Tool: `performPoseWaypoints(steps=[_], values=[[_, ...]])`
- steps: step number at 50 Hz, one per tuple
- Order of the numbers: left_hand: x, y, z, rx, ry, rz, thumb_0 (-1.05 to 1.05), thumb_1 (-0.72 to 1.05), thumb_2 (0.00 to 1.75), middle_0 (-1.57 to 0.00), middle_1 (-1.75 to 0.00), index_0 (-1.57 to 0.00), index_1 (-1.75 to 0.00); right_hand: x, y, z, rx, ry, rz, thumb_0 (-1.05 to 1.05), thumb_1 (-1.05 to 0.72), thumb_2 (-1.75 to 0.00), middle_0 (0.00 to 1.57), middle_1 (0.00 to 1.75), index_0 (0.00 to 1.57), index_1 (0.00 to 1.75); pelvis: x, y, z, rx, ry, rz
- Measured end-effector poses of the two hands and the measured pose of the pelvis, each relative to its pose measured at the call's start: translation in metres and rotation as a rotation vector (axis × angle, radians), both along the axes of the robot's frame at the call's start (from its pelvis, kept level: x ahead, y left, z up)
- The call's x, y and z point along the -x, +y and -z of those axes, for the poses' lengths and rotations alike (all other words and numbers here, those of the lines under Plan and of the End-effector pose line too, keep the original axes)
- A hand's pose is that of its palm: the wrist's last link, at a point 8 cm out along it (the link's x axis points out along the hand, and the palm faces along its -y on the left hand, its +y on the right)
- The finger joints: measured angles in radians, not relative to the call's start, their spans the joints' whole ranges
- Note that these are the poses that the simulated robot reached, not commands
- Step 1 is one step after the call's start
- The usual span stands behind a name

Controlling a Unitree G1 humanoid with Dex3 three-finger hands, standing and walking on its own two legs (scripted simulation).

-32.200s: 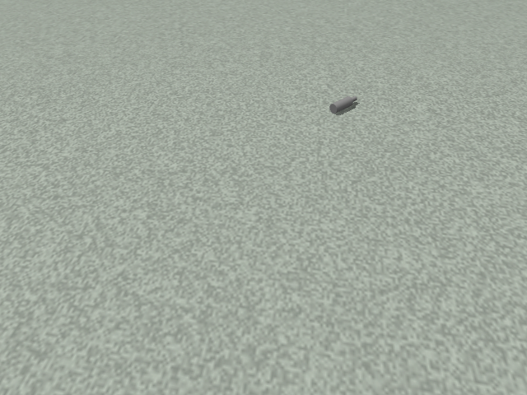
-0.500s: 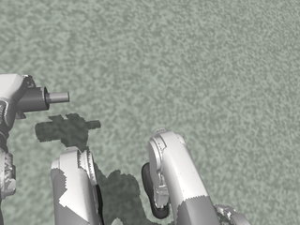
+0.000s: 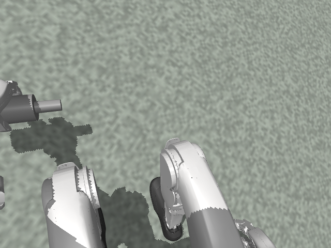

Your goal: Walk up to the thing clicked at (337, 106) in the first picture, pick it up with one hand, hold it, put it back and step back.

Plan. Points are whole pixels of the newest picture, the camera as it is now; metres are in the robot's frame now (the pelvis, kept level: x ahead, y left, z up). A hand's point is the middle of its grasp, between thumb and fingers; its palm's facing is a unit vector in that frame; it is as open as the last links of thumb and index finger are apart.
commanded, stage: lower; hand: left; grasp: from above
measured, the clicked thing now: (13, 109) +0.47 +0.28 -0.20
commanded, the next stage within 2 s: rest in 0.16 s
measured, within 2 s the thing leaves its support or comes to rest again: rests again in 1.44 s
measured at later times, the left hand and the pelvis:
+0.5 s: hand (10, 114) +0.47 +0.29 -0.23, palm faces -0.49 -0.06 -0.87, open 9.4 cm; pelvis +0.00 +0.00 -0.02, yaw -2 degrees
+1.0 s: hand (14, 118) +0.47 +0.30 -0.27, palm faces -0.48 -0.08 -0.87, open 9.4 cm; pelvis +0.00 +0.00 -0.03, yaw -4 degrees
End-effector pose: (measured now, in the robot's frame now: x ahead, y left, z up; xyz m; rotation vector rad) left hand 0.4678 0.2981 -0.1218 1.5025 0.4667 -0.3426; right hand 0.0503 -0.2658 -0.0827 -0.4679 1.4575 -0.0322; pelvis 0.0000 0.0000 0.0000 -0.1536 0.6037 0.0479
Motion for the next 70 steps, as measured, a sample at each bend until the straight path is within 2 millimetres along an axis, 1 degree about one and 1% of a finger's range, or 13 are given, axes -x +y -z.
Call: performPoseWaypoints(steps=[9,16,21,28,36,45,61,70], values=[[0.002,-0.002,0.025,0.022,-0.009,0.023,0.0,0.09,0.4,-0.77,-0.49,-0.78,-0.46,0.005,0.0,0.003,0.017,0.024,-0.022,0.0,-0.92,-0.9,0.21,0.3,0.21,0.3,-0.001,0.0,0.011,0.012,-0.012,0.005],[-0.002,0.0,0.036,0.006,-0.028,0.015,0.0,0.09,0.41,-0.76,-0.5,-0.77,-0.47,0.01,0.002,0.008,0.01,0.042,-0.027,0.0,-0.91,-0.9,0.21,0.3,0.21,0.3,-0.003,0.0,0.018,0.015,-0.015,0.012],[-0.005,-0.001,0.047,0.003,-0.008,-0.004,0.0,0.09,0.42,-0.75,-0.5,-0.77,-0.47,0.013,0.004,0.01,0.002,0.048,-0.031,0.0,-0.91,-0.9,0.21,0.3,0.21,0.3,-0.004,0.001,0.021,0.022,-0.018,0.019],[-0.008,-0.005,0.062,0.032,-0.005,-0.008,0.0,0.09,0.41,-0.75,-0.5,-0.76,-0.48,0.015,0.006,0.007,0.005,0.061,-0.046,0.0,-0.91,-0.9,0.21,0.3,0.21,0.3,-0.005,0.002,0.024,0.034,-0.025,0.025],[-0.007,-0.002,0.075,0.039,-0.019,-0.014,0.0,0.09,0.4,-0.76,-0.49,-0.77,-0.47,0.013,0.001,0.001,0.034,0.062,-0.084,0.0,-0.9,-0.9,0.21,0.3,0.21,0.3,-0.005,0.002,0.028,0.047,-0.042,0.031],[-0.004,0.003,0.083,0.027,-0.015,-0.025,0.0,0.09,0.39,-0.77,-0.48,-0.78,-0.45,0.014,0.0,-0.003,0.043,0.064,-0.113,0.0,-0.9,-0.9,0.21,0.3,0.21,0.3,-0.004,0.003,0.031,0.056,-0.06,0.036],[-0.008,-0.003,0.093,0.036,-0.025,-0.016,0.0,0.1,0.36,-0.77,-0.46,-0.79,-0.43,0.023,0.013,-0.005,0.014,0.07,-0.132,0.0,-0.91,-0.9,0.21,0.3,0.21,0.3,-0.003,0.006,0.033,0.072,-0.08,0.045],[-0.006,-0.002,0.096,0.027,-0.011,-0.027,0.0,0.1,0.35,-0.79,-0.44,-0.8,-0.41,0.023,0.014,-0.006,0.003,0.069,-0.153,0.0,-0.91,-0.9,0.21,0.3,0.21,0.3,-0.002,0.006,0.033,0.077,-0.084,0.049]])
